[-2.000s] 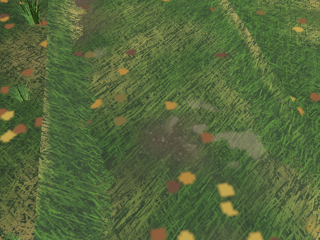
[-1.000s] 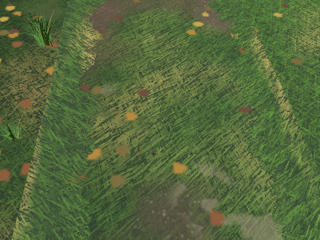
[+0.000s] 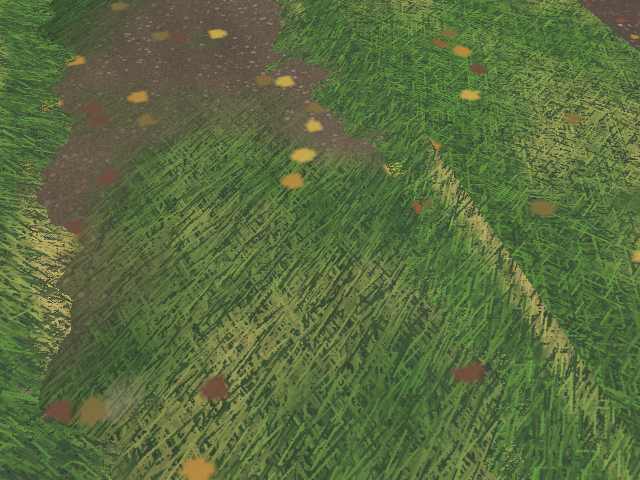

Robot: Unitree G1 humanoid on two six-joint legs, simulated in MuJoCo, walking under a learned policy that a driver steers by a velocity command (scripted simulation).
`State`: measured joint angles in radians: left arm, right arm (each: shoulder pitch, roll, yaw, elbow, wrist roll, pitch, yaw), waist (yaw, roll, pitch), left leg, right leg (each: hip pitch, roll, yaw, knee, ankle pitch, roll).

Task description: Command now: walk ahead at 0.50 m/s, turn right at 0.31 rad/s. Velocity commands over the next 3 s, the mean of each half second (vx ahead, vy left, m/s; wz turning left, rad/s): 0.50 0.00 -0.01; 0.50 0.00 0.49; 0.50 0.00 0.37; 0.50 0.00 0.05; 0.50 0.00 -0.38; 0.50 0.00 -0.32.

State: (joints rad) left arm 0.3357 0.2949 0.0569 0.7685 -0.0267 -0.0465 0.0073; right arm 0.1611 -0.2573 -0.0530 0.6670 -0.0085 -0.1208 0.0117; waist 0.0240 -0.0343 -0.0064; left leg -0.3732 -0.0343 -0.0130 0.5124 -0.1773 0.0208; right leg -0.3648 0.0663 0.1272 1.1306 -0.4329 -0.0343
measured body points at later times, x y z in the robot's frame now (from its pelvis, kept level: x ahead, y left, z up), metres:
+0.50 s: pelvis +0.25 -0.05 +0.00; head +0.27 -0.07 +0.45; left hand +0.42 +0.20 -0.08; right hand +0.29 -0.33 -0.13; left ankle +0.15 +0.09 -0.65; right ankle +0.30 -0.16 -0.73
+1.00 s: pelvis +0.50 +0.03 -0.01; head +0.54 +0.06 +0.44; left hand +0.49 +0.33 -0.13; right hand +0.74 -0.17 -0.10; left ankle +0.55 +0.12 -0.73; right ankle +0.40 -0.15 -0.63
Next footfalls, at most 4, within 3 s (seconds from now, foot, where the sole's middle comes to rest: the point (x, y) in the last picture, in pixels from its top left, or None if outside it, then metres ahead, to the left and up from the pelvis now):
0.38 right None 0.34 -0.16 -0.77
0.90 left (270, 435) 0.59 0.14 -0.77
1.40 right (313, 306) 0.92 0.05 -0.77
1.90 left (178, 259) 1.06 0.41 -0.77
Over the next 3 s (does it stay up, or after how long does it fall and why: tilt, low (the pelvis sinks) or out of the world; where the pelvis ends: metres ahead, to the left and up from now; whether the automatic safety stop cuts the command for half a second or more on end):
stays up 1.54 0.46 -0.01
